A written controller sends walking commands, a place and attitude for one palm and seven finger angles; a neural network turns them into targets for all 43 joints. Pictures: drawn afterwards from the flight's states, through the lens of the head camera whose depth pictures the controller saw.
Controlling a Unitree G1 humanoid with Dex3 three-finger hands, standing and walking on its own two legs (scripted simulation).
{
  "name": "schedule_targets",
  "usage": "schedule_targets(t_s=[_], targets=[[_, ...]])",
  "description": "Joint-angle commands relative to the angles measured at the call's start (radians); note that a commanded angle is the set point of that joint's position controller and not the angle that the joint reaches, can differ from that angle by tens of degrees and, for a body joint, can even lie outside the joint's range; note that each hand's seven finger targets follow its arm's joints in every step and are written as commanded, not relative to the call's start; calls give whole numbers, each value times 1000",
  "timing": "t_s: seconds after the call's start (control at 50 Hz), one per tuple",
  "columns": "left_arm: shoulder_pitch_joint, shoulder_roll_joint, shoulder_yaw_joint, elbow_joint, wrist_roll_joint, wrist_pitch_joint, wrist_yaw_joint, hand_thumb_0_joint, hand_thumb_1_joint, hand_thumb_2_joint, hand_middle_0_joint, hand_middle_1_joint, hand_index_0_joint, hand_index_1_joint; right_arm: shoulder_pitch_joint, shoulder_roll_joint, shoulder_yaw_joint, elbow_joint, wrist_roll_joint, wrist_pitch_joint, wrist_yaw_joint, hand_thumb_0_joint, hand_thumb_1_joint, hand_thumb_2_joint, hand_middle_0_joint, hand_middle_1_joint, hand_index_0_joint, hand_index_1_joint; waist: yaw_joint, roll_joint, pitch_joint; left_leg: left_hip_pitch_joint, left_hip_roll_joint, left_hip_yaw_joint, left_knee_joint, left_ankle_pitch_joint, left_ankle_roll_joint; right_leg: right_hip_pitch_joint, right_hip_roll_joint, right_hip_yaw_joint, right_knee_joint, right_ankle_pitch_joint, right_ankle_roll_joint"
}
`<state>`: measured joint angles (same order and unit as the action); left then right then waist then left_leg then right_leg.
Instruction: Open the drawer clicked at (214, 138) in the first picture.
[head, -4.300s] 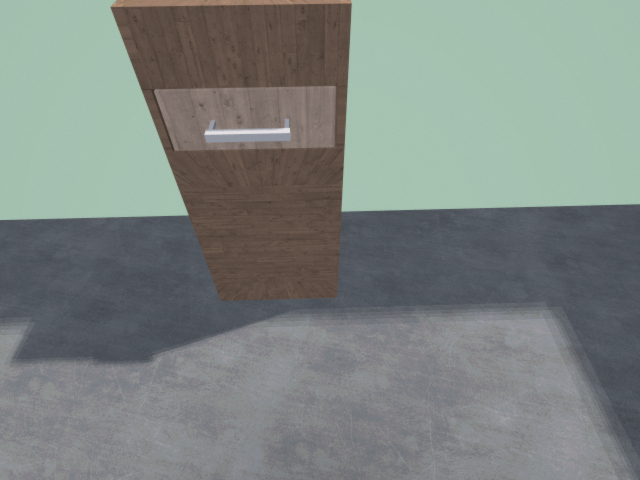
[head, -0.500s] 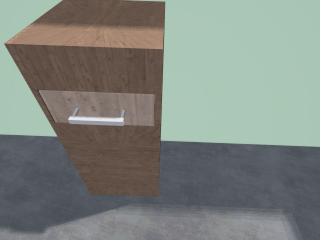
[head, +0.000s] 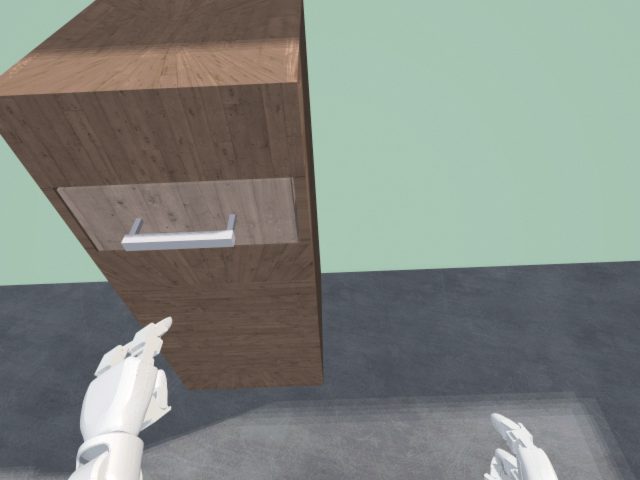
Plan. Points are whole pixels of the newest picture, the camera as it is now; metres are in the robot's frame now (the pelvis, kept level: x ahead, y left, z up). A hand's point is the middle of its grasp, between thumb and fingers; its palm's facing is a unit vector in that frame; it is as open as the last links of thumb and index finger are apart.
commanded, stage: raise the hand with hooked fingers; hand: left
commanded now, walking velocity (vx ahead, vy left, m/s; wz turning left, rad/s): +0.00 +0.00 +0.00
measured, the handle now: (182, 231) +0.51 +0.27 +0.01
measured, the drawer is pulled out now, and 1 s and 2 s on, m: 0.00 0.00 0.00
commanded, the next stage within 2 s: move the hooked fingers above the handle in 1.64 s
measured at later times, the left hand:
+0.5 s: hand (143, 387) +0.23 +0.23 +0.02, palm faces +0.09 -0.05 -0.99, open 10.6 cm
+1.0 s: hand (124, 323) +0.28 +0.25 +0.08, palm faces +0.11 -0.08 -0.99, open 13.3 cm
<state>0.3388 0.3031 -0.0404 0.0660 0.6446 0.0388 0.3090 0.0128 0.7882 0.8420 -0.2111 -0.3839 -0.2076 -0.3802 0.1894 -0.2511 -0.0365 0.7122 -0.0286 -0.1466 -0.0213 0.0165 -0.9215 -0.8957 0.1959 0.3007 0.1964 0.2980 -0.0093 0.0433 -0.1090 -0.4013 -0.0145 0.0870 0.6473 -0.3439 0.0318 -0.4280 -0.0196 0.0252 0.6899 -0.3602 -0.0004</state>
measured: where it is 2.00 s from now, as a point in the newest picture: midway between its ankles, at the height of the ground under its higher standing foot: outside the picture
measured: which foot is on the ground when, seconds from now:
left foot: down 0.00-1.00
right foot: down 0.00-1.00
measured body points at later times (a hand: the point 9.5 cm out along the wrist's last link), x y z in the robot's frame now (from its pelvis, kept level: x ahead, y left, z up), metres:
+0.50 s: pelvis -0.01 -0.04 -0.02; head +0.02 -0.08 +0.43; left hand +0.22 +0.23 +0.08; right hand +0.21 -0.22 -0.12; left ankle -0.01 +0.10 -0.72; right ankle -0.01 -0.12 -0.72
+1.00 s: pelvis +0.01 +0.00 +0.01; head +0.02 -0.04 +0.46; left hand +0.27 +0.25 +0.13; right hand +0.22 -0.22 -0.09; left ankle -0.01 +0.10 -0.72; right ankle -0.01 -0.12 -0.72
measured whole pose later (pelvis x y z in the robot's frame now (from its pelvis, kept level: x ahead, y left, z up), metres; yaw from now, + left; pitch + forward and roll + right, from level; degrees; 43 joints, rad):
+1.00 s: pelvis +0.01 +0.00 +0.01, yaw +1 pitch +3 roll +0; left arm 0.04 0.43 -0.07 0.01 0.95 0.12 0.19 0.00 -0.36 0.35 -0.31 -1.12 -0.31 -1.12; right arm 0.10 -0.23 -0.02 0.61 -0.01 0.09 -0.02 0.01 -0.91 -0.90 0.19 0.30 0.19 0.30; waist 0.07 0.07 -0.06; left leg -0.33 -0.02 0.03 0.60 -0.33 0.03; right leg -0.33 -0.01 0.00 0.62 -0.34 0.00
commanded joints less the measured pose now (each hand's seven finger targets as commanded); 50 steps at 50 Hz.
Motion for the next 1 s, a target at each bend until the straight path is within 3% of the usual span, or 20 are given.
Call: schedule_targets(t_s=[0.0,0.02,0.08,0.12,0.18,0.2,0.24,0.28,0.34,0.4,0.44,0.5,0.54,0.62,0.68,0.7,0.78,0.84,0.9,0.98], targets=[[440,35,-8,2,280,-45,28,0,573,760,-223,-510,-223,-510,-164,-107,-40,-257,-1,100,76,0,-900,-900,200,300,200,300,152,-258,6,-125,10,-57,-29,289,-45,-14,51,5,-16,222,-79],[426,62,13,-35,317,-69,41,0,550,750,-225,-525,-225,-525,-185,-101,-37,-284,1,114,84,0,-900,-900,200,300,200,300,161,-227,-17,-132,5,-49,-15,266,-42,-19,47,13,-4,207,-80],[227,181,102,-195,423,-109,109,0,480,720,-230,-570,-230,-570,-192,-95,-39,-320,-21,150,84,0,-900,-900,200,300,200,300,147,-110,-64,-111,-17,-52,35,183,-26,-74,48,58,2,139,-81],[58,236,154,-298,469,-126,176,0,433,700,-233,-600,-233,-600,-182,-83,-42,-342,-46,164,71,0,-900,-900,200,300,200,300,116,10,-181,-45,-28,-61,92,161,-11,-129,46,85,20,104,-79],[-281,326,191,-504,462,-199,248,0,363,670,-238,-645,-238,-645,-184,-69,-38,-322,-65,168,31,0,-900,-900,200,300,200,300,47,80,-265,23,-33,-96,201,137,1,-242,33,129,44,49,-71],[-234,281,155,-486,436,-213,257,0,340,660,-240,-660,-240,-660,-178,-66,-37,-322,-60,161,21,0,-900,-900,200,300,200,300,41,95,-274,48,-35,-96,222,120,4,-272,29,140,33,27,-71],[-247,279,137,-473,411,-249,257,0,293,640,-243,-690,-243,-690,-173,-73,-36,-310,-59,146,15,0,-900,-900,200,300,200,300,12,108,-240,52,-34,-97,255,100,5,-325,29,139,26,15,-71],[-268,293,150,-419,409,-251,249,0,247,620,-247,-720,-247,-720,-182,-73,-29,-300,-66,150,17,0,-900,-900,200,300,200,300,2,37,-214,0,-35,-107,277,83,7,-322,29,150,21,10,-67],[-192,263,132,-224,393,-121,201,0,177,590,-252,-765,-252,-765,-196,-67,-18,-293,-40,174,12,0,-900,-900,200,300,200,300,27,-22,-143,-100,-35,-84,180,68,6,-155,32,97,-23,78,-46],[-94,263,122,-133,332,45,90,0,107,560,-257,-810,-257,-810,-223,-67,3,-308,5,202,-4,0,-900,-900,200,300,200,300,85,-138,-161,-134,-40,-61,81,124,1,83,20,130,-81,204,-29],[-86,293,126,-156,298,88,11,0,60,540,-260,-840,-260,-840,-242,-72,19,-315,13,204,-16,0,-900,-900,200,300,200,300,97,-175,-155,-115,-40,-59,34,153,1,180,5,140,-89,306,-13],[-54,313,140,-212,284,61,-74,0,-10,510,-265,-885,-265,-885,-229,-75,34,-315,6,190,-25,0,-900,-900,200,300,200,300,111,-172,-109,-90,-32,-58,-15,167,4,222,-6,115,-94,376,-6],[-73,313,153,-276,293,-1,-93,0,-57,490,-268,-915,-268,-915,-208,-77,23,-301,-7,177,-22,0,-900,-900,200,300,200,300,112,-130,-110,-48,-29,-64,-34,204,5,220,-2,92,-99,411,-11],[-193,325,200,-360,318,-131,-19,0,-150,450,-275,-975,-275,-975,-185,-68,-2,-280,-24,150,-22,0,-900,-900,200,300,200,300,97,-25,-120,26,-35,-72,-30,213,5,146,8,74,-123,300,-27],[-277,357,244,-379,342,-170,61,0,-220,420,-280,-1020,-280,-1020,-159,-76,-23,-256,-34,147,-13,0,-900,-900,200,300,200,300,83,20,-178,83,-36,-77,-14,259,1,104,20,43,-100,299,-42],[-295,352,245,-382,350,-167,83,0,-243,410,-282,-1035,-282,-1035,-155,-77,-31,-252,-33,148,-8,0,-900,-900,200,300,200,300,83,40,-208,103,-34,-79,-12,274,-2,93,21,37,-91,301,-46],[-357,307,190,-277,337,-73,90,0,-337,370,-288,-1095,-288,-1095,-163,-89,-46,-239,-4,167,2,0,-900,-900,200,300,200,300,71,24,-193,108,-20,-75,-37,304,-9,84,33,-17,-84,304,-45],[-419,276,95,-256,317,15,23,0,-407,340,-293,-1140,-293,-1140,-185,-93,-40,-242,20,177,-2,0,-900,-900,200,300,200,300,73,7,-172,138,-10,-74,-84,313,-8,119,32,-31,-113,296,-40],[-458,294,63,-253,310,74,-67,0,-477,310,-298,-1185,-298,-1185,-201,-98,-23,-254,28,191,-8,0,-900,-900,200,300,200,300,78,-49,-149,159,-6,-81,-125,339,-5,172,31,-36,-138,302,-35],[-547,370,102,-284,318,83,-157,0,-500,300,-300,-1200,-300,-1200,-205,-97,0,-264,24,213,-14,0,-900,-900,200,300,200,300,87,-22,-137,206,-1,-84,-162,389,-7,219,35,-40,-170,318,-37]])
